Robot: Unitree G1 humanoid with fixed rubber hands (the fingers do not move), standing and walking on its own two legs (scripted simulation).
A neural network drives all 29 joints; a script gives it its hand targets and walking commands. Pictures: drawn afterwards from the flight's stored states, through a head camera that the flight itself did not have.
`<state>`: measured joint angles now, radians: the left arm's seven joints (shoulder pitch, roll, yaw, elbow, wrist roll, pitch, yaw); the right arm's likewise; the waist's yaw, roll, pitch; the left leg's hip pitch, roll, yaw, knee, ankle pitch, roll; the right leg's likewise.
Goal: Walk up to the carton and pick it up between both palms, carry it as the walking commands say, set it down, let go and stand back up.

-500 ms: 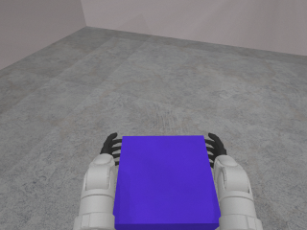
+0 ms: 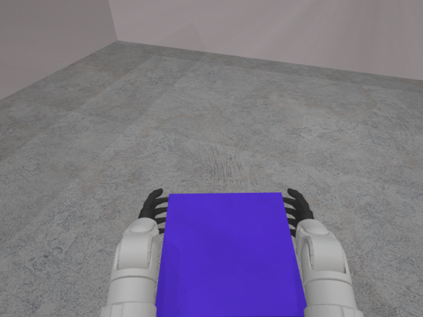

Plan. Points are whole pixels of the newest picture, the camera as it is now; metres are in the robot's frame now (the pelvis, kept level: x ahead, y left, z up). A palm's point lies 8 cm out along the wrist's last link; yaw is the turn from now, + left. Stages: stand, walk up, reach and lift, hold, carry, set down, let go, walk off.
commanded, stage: reach and lift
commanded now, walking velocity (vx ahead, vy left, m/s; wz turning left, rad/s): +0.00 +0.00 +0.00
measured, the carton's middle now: (225, 271) +0.23 -0.01 -0.03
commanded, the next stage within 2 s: hold in 0.20 s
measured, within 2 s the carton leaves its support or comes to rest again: neither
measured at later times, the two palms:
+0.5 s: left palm (144, 229) +0.28 +0.15 +0.05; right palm (302, 229) +0.28 -0.15 +0.05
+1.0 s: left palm (166, 217) +0.29 +0.11 +0.07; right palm (327, 224) +0.28 -0.19 +0.07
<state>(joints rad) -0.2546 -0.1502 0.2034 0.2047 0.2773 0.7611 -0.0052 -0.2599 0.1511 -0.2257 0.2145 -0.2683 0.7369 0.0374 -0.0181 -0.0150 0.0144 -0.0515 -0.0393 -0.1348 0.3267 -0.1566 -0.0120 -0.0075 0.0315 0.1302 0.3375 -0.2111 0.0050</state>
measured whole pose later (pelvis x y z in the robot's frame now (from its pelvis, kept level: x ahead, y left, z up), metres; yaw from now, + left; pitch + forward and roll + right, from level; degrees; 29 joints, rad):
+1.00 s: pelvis +0.00 -0.03 -0.02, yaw -1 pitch +3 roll -2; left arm -0.20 -0.14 0.12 -0.06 0.16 0.87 0.06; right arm -0.17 0.13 -0.16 -0.09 -0.15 0.85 -0.03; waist -0.01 0.02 -0.15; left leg -0.38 0.06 -0.08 0.60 -0.27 -0.05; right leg -0.30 0.04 -0.05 0.53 -0.28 -0.03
